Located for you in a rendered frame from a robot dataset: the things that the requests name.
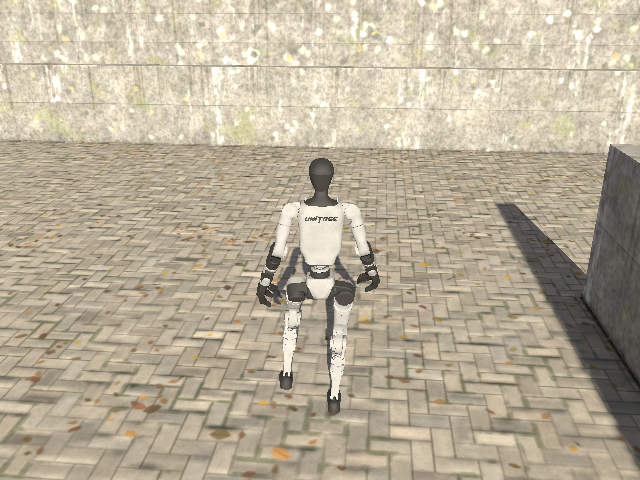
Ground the robot right upper arm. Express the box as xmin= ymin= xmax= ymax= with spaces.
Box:
xmin=342 ymin=202 xmax=370 ymax=257

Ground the robot left upper arm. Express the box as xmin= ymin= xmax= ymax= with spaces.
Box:
xmin=272 ymin=201 xmax=300 ymax=258

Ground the left robot forearm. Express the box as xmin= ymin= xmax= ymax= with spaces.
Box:
xmin=259 ymin=242 xmax=281 ymax=286

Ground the right robot shin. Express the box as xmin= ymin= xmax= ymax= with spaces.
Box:
xmin=330 ymin=336 xmax=347 ymax=400

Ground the robot left hand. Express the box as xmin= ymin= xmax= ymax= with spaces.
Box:
xmin=256 ymin=282 xmax=280 ymax=307

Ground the right robot forearm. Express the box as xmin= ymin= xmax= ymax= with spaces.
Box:
xmin=360 ymin=241 xmax=378 ymax=276

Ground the left robot thigh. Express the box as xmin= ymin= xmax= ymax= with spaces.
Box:
xmin=285 ymin=277 xmax=307 ymax=328

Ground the robot right hand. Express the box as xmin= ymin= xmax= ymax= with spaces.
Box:
xmin=357 ymin=272 xmax=380 ymax=292

